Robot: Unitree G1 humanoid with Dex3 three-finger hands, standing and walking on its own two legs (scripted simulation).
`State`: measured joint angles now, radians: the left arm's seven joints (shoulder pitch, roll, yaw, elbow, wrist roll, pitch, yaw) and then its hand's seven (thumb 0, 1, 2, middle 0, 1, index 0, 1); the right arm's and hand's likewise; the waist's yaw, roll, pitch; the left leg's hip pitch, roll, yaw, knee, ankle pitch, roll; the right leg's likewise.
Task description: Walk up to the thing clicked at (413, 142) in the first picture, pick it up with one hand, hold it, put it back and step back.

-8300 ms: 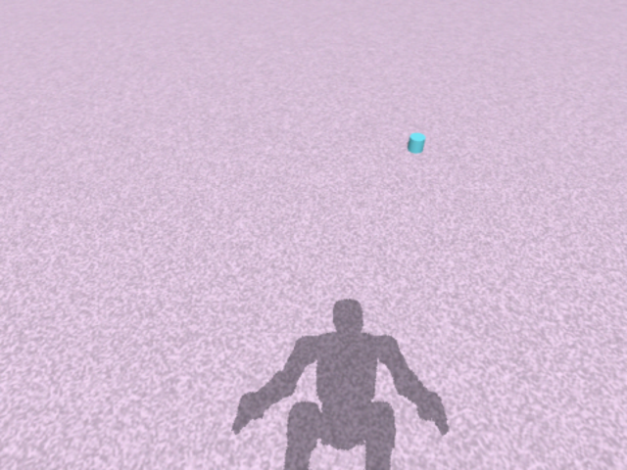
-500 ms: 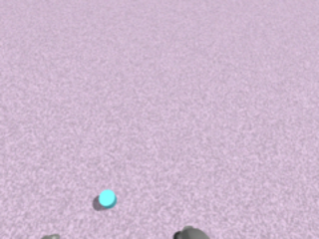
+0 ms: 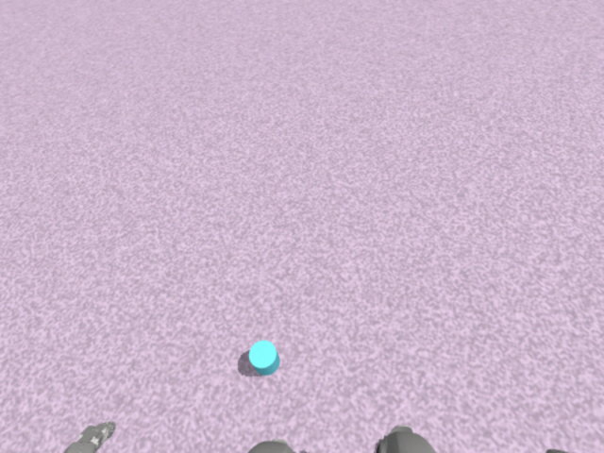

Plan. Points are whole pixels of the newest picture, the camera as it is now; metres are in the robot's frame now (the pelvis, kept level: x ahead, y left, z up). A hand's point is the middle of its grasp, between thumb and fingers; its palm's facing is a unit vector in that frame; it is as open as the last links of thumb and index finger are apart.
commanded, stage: walk up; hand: left
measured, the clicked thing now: (264, 358) +0.47 +0.22 -0.70
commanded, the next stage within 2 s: none
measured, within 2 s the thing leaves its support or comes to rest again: neither
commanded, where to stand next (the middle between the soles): +0.10 +0.00 m, yaw -6 degrees
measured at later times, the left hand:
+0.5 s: hand out of the picture +0.02 +0.26 -0.12, palm faces -0.12 -0.90 -0.42, open 7.3 cm
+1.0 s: hand out of the picture +0.09 +0.27 -0.09, palm faces -0.04 -0.83 -0.56, open 7.3 cm
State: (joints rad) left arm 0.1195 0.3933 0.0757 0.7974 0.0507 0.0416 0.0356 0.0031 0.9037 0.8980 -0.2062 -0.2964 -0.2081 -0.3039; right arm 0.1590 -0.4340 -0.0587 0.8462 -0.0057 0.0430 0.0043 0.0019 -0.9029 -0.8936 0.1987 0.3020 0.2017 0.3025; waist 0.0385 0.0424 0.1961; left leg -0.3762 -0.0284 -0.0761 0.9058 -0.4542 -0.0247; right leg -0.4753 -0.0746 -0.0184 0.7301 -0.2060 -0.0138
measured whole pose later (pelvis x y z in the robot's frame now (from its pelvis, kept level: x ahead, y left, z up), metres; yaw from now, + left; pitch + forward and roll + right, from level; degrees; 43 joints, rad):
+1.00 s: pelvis +0.04 -0.02 +0.02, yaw -1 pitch -2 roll -1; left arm 0.34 0.39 0.04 0.81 0.01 -0.08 0.09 0.00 0.90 0.90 -0.21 -0.30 -0.21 -0.30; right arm 0.26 -0.42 -0.07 0.82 -0.07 0.11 0.09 0.01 -0.90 -0.89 0.20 0.30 0.20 0.30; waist -0.01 0.12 0.16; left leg -0.44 -0.01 -0.06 0.82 -0.32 0.03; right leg -0.17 -0.07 -0.09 0.63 -0.42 0.03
